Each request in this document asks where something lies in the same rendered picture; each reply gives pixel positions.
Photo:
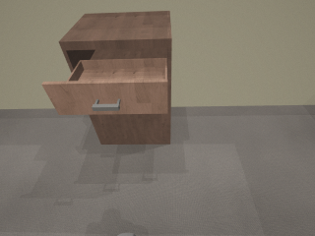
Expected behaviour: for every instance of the handle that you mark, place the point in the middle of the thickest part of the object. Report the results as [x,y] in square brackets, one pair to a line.
[106,107]

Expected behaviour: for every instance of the cabinet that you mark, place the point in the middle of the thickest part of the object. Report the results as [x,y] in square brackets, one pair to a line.
[124,35]

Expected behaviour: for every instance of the drawer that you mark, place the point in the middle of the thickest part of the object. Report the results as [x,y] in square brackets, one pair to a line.
[141,84]

